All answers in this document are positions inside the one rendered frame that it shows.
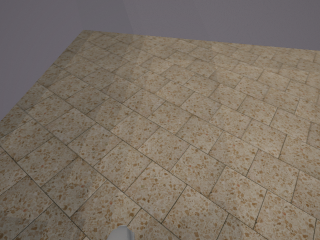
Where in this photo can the robot left thigh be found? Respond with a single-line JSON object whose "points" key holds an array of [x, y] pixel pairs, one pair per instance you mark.
{"points": [[122, 233]]}

